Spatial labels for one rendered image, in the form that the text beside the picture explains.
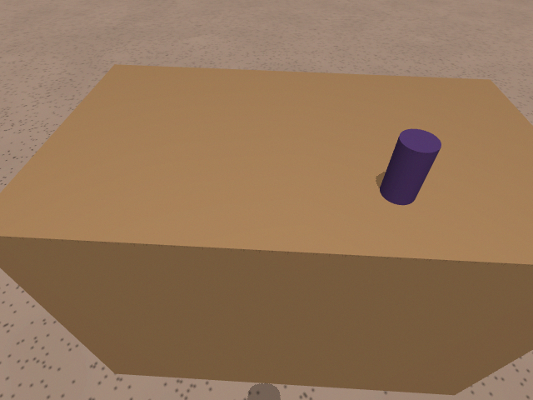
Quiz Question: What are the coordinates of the can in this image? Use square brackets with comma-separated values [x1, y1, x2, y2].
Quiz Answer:
[380, 129, 441, 205]

